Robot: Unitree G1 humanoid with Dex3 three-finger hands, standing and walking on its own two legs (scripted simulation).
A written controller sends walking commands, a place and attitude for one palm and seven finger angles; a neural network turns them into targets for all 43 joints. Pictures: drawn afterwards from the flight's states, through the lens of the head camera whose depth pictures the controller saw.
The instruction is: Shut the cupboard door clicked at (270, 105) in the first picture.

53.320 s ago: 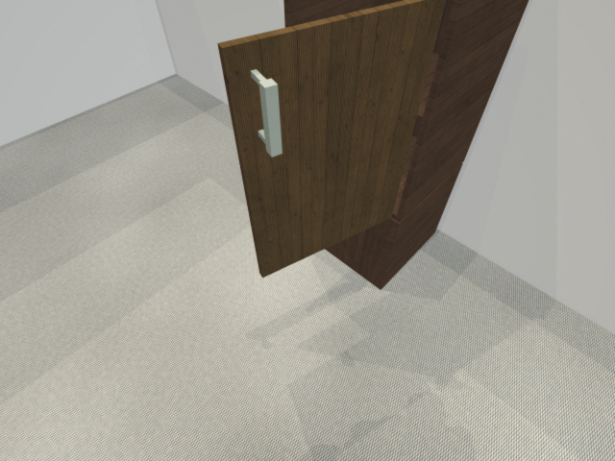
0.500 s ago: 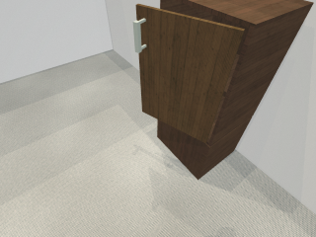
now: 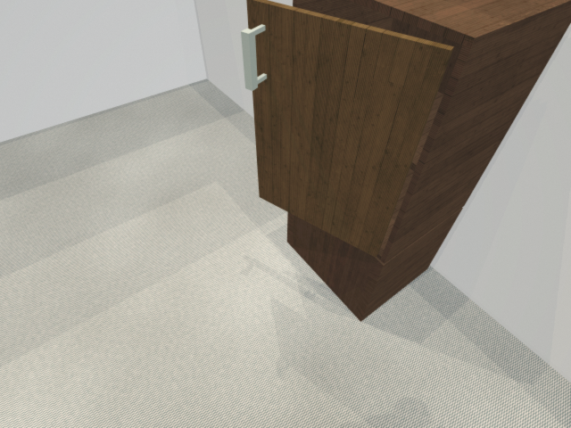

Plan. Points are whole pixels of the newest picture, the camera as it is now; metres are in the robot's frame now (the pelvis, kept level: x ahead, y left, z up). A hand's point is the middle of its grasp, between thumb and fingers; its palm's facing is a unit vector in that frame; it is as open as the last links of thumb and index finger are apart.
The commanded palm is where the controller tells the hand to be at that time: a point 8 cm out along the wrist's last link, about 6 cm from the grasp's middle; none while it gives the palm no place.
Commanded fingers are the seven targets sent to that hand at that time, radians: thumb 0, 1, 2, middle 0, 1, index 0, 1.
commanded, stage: look to check the result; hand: left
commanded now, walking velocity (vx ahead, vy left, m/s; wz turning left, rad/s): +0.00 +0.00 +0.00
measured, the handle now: (255, 57) +0.82 +0.11 +0.14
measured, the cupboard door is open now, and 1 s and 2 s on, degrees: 19 19 19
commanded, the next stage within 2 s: walk to a spot facing it in 0.20 s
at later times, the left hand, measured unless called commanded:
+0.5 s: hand out of the picture +0.04 +0.19 -0.18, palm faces +0.05 -0.97 -0.24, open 7.4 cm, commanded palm none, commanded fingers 0.00 0.90 0.90 -0.20 -0.30 -0.20 -0.30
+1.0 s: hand out of the picture +0.01 +0.25 -0.17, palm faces +0.33 -0.91 -0.25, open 7.4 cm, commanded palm none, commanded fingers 0.00 0.90 0.90 -0.20 -0.30 -0.20 -0.30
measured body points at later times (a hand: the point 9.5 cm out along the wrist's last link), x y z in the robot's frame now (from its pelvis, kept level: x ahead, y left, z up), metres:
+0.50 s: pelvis +0.01 +0.00 +0.00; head +0.02 +0.00 +0.45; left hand +0.03 +0.25 -0.16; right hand +0.04 -0.25 -0.16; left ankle +0.01 +0.12 -0.74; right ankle -0.02 -0.12 -0.74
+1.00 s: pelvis +0.00 +0.02 +0.00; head +0.04 +0.06 +0.44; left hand -0.01 +0.30 -0.15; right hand +0.11 -0.21 -0.14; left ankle +0.01 +0.11 -0.74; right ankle +0.02 -0.15 -0.68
